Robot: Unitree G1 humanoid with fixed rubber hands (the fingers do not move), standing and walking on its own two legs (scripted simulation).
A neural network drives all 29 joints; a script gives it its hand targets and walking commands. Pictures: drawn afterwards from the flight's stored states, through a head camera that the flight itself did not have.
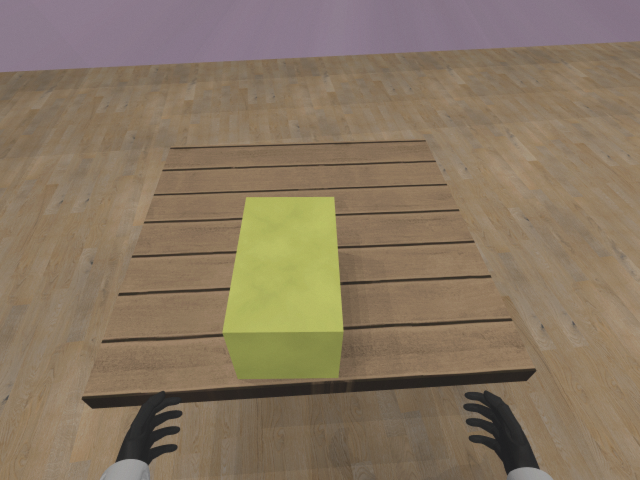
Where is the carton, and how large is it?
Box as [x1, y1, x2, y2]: [222, 197, 343, 378]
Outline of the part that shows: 246,197 222,332 237,377 337,377 343,331 333,197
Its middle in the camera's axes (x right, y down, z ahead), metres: -0.05 +0.07 +0.73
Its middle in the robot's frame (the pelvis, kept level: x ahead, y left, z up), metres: +0.48 +0.06 -0.11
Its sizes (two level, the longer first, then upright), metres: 0.312 0.180 0.161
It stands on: a table, 0.59 m high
